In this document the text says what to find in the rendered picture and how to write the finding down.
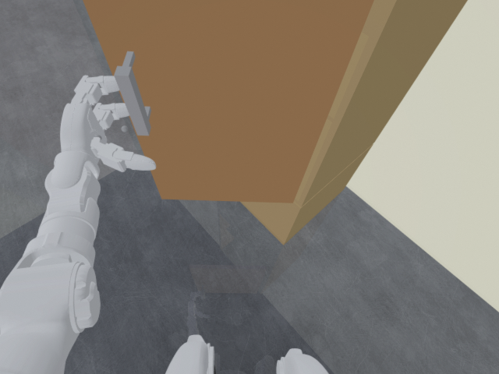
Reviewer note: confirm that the right robot shin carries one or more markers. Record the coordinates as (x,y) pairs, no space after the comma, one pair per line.
(294,351)

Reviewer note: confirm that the robot shin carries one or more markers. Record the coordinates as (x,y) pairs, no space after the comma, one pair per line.
(195,338)
(294,351)

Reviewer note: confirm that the robot left forearm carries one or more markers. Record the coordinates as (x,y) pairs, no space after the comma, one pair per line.
(69,226)

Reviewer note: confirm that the robot left hand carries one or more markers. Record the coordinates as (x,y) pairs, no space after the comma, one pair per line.
(80,125)

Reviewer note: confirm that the left robot shin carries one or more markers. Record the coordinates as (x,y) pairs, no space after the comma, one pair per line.
(195,338)

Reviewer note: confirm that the handle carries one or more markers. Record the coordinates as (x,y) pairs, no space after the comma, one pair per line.
(126,81)

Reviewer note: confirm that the left robot upper arm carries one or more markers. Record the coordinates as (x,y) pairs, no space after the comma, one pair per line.
(43,310)

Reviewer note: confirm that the cupboard door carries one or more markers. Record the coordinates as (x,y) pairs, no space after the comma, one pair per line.
(239,90)

